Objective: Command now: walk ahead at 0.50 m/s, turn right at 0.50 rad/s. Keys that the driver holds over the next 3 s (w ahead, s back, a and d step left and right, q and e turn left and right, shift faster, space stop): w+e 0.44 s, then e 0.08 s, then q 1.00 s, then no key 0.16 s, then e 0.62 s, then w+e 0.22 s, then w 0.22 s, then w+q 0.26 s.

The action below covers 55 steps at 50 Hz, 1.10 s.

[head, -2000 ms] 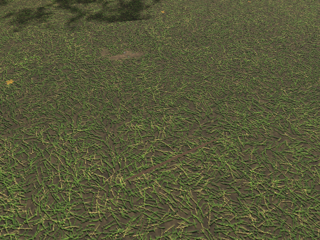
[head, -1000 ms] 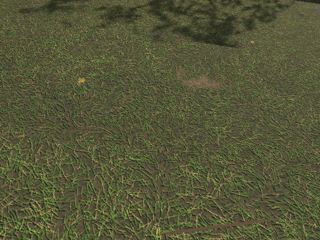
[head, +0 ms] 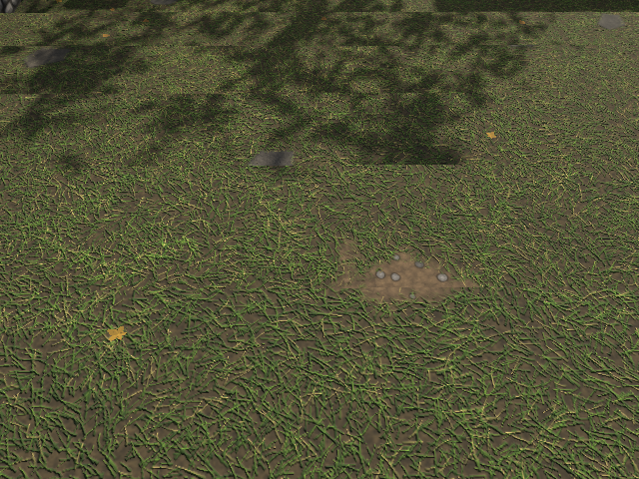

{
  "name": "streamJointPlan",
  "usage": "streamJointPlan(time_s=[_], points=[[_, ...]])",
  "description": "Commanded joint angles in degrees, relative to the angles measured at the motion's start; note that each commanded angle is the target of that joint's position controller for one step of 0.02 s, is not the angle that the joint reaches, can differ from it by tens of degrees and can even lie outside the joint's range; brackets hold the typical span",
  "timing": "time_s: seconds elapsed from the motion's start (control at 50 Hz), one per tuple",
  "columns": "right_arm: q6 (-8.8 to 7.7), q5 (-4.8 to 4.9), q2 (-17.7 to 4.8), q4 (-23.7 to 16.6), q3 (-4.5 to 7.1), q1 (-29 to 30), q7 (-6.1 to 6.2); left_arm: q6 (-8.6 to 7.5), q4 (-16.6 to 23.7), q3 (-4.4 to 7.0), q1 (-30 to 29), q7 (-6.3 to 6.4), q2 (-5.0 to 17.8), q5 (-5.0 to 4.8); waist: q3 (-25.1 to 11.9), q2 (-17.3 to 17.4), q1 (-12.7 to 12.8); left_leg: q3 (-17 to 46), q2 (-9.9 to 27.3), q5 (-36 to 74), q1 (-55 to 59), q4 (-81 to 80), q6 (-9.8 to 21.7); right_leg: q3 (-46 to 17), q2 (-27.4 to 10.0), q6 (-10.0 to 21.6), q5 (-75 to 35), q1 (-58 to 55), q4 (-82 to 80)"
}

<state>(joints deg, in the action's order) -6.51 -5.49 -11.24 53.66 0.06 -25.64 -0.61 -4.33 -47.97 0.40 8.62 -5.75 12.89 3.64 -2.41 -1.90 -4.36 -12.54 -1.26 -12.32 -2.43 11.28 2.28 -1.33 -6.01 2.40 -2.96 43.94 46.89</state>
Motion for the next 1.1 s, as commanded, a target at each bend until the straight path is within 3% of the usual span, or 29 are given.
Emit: streamJointPlan(time_s=[0.02, 0.06, 0.14, 0.2, 0.22, 0.24, 0.26, 0.28, 0.32, 0.36, 0.38, 0.44, 0.48, 0.5, 0.56, 0.66, 0.68, 0.7, 0.72, 0.74, 0.76, 0.78, 0.82, 0.86, 0.9, 0.94, 1.0, 1.04, 1.1], points=[[-0.97, 0.07, -7.42, -1.73, 1.15, 0.07, -0.82, -0.20, 3.10, 0.78, -1.57, 0.13, 2.70, -0.12, 3.52, 5.76, 2.63, 2.62, 17.16, 29.02, -0.32, -2.79, 10.51, -0.06, 0.43, 0.32, -4.23, -2.37, -4.91], [-0.42, -0.80, -8.03, -1.33, 1.22, -0.40, -1.32, 0.14, 4.25, 1.09, -4.15, 0.32, 2.75, -0.02, 4.31, 5.78, 2.50, 0.94, 17.33, 27.50, 0.36, -1.54, 9.27, 1.43, 1.44, 0.75, 0.85, -4.22, -2.75], [0.45, 0.41, -10.68, -0.28, 2.40, -1.15, -0.46, -0.65, 6.09, 2.16, -6.70, 1.29, 3.82, -0.46, 5.97, 5.95, 3.05, -0.42, 20.05, 35.21, 9.71, 3.36, 7.90, 3.62, 4.11, 2.58, 14.61, -5.48, -7.59], [0.03, -0.77, -12.65, -1.13, 2.87, 0.08, 0.27, -3.33, 3.26, 4.90, 6.77, 2.81, 9.54, -2.21, -1.46, 4.67, 8.52, -4.83, 15.46, 47.17, -0.89, 24.96, 3.82, 6.86, 12.07, 7.17, 5.83, -33.81, -10.68], [-0.66, -3.03, -6.62, -1.85, 0.95, -5.11, -0.25, -3.33, 1.81, 6.67, 18.06, 4.71, 14.08, -1.39, -13.56, -5.20, 9.54, -3.50, 10.89, 24.72, -20.08, 44.82, -2.72, -7.37, 5.84, 17.69, -9.06, -60.16, -5.97], [-1.52, -2.44, -3.00, -4.34, -1.15, -5.33, -2.94, -2.66, -0.75, 6.12, 29.06, 5.10, 15.13, -0.50, -25.61, -9.68, 12.17, 5.10, 0.62, -23.65, -36.32, 61.48, -5.85, -35.87, -7.89, 27.64, -2.96, -78.93, -18.53], [-1.36, 1.95, -6.15, -7.06, 0.08, 10.73, -4.01, -3.32, -4.70, 6.91, 35.04, 4.52, 13.18, -0.16, -9.03, -1.69, 19.65, 14.51, -0.41, -21.99, -51.44, 68.30, -3.59, -35.68, -7.16, 20.72, 0.27, -73.73, -24.39], [-1.79, 3.07, -6.44, -9.69, -0.01, 16.69, -3.03, -4.12, -3.74, 7.10, 28.99, 4.39, 13.31, -1.45, -0.50, -1.62, 17.31, 17.95, 3.12, -18.87, -54.51, 70.23, -2.77, -31.14, -7.74, 18.69, 1.76, -62.15, -24.45], [-1.23, 0.26, -6.80, -9.81, -0.10, 14.97, -0.26, -4.03, -2.98, 3.49, 18.74, 3.13, 4.25, -1.49, 0.26, 0.01, 8.32, 19.99, 6.05, -11.86, -42.34, 65.72, -1.42, -25.42, -5.12, 18.08, 6.18, -39.39, -23.70], [0.88, -0.17, -3.63, -9.09, -1.13, 11.06, 0.30, -3.91, 0.29, 2.15, 8.79, 2.35, 2.29, -0.93, 2.37, 0.11, 2.24, 19.04, 6.74, -9.06, -33.94, 60.93, -1.37, -21.92, -2.71, 17.77, 8.35, -21.37, -27.19], [1.60, 0.08, -5.46, -10.06, -0.57, 11.16, 0.23, -3.93, 1.39, 2.30, 7.13, 2.73, 3.77, -1.31, 2.11, 0.67, 2.12, 17.57, 6.33, -8.77, -33.49, 57.62, -2.39, -19.80, -1.33, 17.03, 7.87, -17.57, -27.91], [2.15, -1.06, -0.82, -12.35, -2.67, 8.90, -1.87, -3.95, 1.48, 1.89, 8.23, 3.98, 6.42, 1.52, 0.89, 0.74, 1.21, 11.65, 4.86, 9.03, -18.87, 55.25, -2.31, -11.17, 6.06, 13.29, 9.20, -1.14, -19.81], [0.87, -1.13, -3.95, -15.12, -2.22, 18.06, -2.33, -5.05, -2.11, 0.36, 21.12, 6.38, 1.34, 0.80, 2.98, 0.51, 9.85, 21.86, 7.80, 22.69, -48.60, 42.84, -3.37, -20.85, 2.74, 13.83, 14.55, -27.67, -10.86], [0.75, -0.26, -4.68, -15.41, -2.27, 21.82, -2.38, -4.82, -2.35, 0.41, 22.91, 7.19, 0.52, -0.76, 1.36, 3.97, 12.89, 20.50, 7.91, 35.00, -45.80, 28.11, -3.46, -17.57, 6.32, 11.58, 19.95, -27.76, -5.45], [2.93, 0.16, -4.68, -17.22, -1.38, 19.89, -2.66, -3.10, -0.44, 0.08, 19.39, 5.13, 6.39, 0.39, 3.63, -1.71, 7.36, 11.07, 4.43, 45.41, -11.97, 27.55, -2.32, -14.70, 9.90, 10.12, 29.27, 3.45, -5.01], [4.02, 1.06, -8.98, -8.25, 0.90, 13.48, -2.89, -1.73, -0.92, -1.66, 25.26, 5.55, 5.20, -5.16, 9.27, 2.85, 9.78, 11.69, 9.00, 43.24, -17.78, -3.34, -3.17, -21.32, 6.93, 5.08, 24.99, -24.41, 17.98], [3.35, 1.66, -10.64, -4.48, 2.51, 3.69, -2.18, -0.66, -0.80, -1.88, 24.53, 4.01, 6.72, -4.88, 6.73, 3.46, 5.47, 8.37, 9.35, 50.37, -5.14, -8.10, -0.92, -18.81, 8.11, 3.14, 17.94, -21.89, 25.47], [2.67, 0.86, -13.50, -0.59, 4.27, -11.39, -1.65, -0.24, -1.01, -2.35, 27.24, 1.26, 6.19, -2.63, -2.05, 9.44, -0.11, 10.94, 13.18, 63.29, 20.47, 1.50, 4.65, -12.25, 11.88, -2.35, 14.33, -9.32, 41.13], [3.12, 3.50, -18.43, -2.39, 5.90, -12.47, -3.38, -0.11, 0.06, -3.54, 38.47, -0.66, -1.69, 1.00, -27.69, 24.34, 7.30, 24.05, 26.06, 91.20, 54.60, 28.14, 22.76, -4.28, 15.62, -8.08, 60.44, 11.16, 70.70], [3.27, -0.09, -14.60, -4.82, 4.93, -9.19, -4.13, 1.39, 2.32, -2.05, 31.63, -0.09, 6.59, -0.28, -26.27, 10.96, 0.28, 31.42, 27.52, 92.05, 52.60, 26.72, 24.37, -3.27, 14.73, -9.99, 59.85, 22.25, 81.02], [2.93, -0.99, -14.16, -7.95, 4.62, -2.58, -3.93, 2.56, 6.57, -1.31, 19.80, 0.63, 8.32, -0.65, -18.72, 5.04, 0.38, 28.69, 25.31, 83.45, 40.12, 24.07, 19.76, -1.18, 11.84, -9.90, 54.81, 25.83, 77.95], [2.69, 0.11, -14.02, -11.64, 4.22, 8.43, -3.73, 2.50, 11.83, -2.04, 15.90, 2.67, 5.89, -0.98, -15.22, 5.21, 4.84, 34.90, 28.82, 61.16, 24.33, 20.04, 21.34, -4.26, 7.58, -9.46, 48.68, 25.07, 74.71], [1.43, 2.08, -9.49, -13.06, 2.03, 15.27, -3.96, 2.76, 10.37, -3.03, 15.39, 3.97, 1.80, -1.05, 0.03, 0.77, 11.53, 24.52, 20.74, 53.91, -19.07, 9.77, 19.50, -4.43, 0.87, -7.64, 36.10, 0.87, 54.08], [-0.63, 3.03, -10.22, -13.32, 2.61, 12.39, -1.83, 2.02, 9.19, -2.50, 17.52, 3.77, 2.12, 0.81, 0.63, 7.05, 10.98, 20.75, 11.13, 49.89, -26.92, 9.08, 18.60, -0.66, 1.78, -7.49, 18.83, -5.95, 41.73], [-1.18, 3.25, -12.30, -15.12, 3.46, 13.03, -0.36, 2.21, 8.02, -2.14, 15.26, 2.84, 2.63, 0.16, -0.14, 2.25, 8.23, 16.15, 6.54, 34.10, -29.23, 8.14, 15.51, 3.19, 2.10, -8.59, 5.52, -15.02, 10.48], [-0.72, 3.24, -15.74, -14.29, 5.38, 9.49, -1.27, 3.27, 8.34, -1.29, 10.70, 3.05, 3.67, -0.49, -0.03, 7.84, 6.61, 23.93, 10.43, 30.10, -27.52, 6.76, 16.05, 3.76, 3.50, -8.15, 12.28, -20.34, 6.14], [0.93, 3.71, -14.17, -15.73, 6.67, 6.80, -2.26, 3.38, 8.68, 0.38, 4.79, 5.38, 7.20, -0.12, -1.85, 6.77, 1.90, 35.53, 17.41, 20.81, -10.59, 7.81, 19.64, 0.14, 4.53, -6.56, 16.30, -12.35, -6.17], [1.78, 3.65, -11.69, -15.26, 6.05, 3.79, -1.40, 2.81, 10.75, 0.98, -1.38, 6.92, 7.16, -1.54, -3.59, 6.81, -0.21, 40.73, 18.33, 17.60, -2.31, 8.97, 19.01, -1.55, 5.01, -4.72, 17.85, -10.06, -12.44], [2.52, 3.64, -9.65, -16.04, 5.02, 7.65, -1.13, 1.46, 10.60, 2.45, 1.85, 7.48, 8.89, -3.73, -6.77, 5.58, 4.75, 38.37, 13.18, 15.06, -11.00, 11.51, 13.26, -1.13, 4.17, 3.76, 5.69, -29.35, -22.53]])
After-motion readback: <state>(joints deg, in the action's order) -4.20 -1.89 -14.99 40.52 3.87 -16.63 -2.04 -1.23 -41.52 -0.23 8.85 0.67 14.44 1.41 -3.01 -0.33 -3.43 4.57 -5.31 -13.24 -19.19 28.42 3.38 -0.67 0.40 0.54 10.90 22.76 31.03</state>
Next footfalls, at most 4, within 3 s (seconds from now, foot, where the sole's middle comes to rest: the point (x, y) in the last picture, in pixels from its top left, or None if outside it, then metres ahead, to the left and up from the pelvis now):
0.20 right None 0.25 -0.15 -0.78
0.68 left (318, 475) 0.59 -0.02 -0.97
1.10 right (405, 471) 0.58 -0.22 -0.97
1.70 left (286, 471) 0.60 0.06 -0.97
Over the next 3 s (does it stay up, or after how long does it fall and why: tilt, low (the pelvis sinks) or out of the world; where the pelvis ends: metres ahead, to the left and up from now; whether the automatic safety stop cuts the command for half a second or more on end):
stays up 0.91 -0.12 -0.19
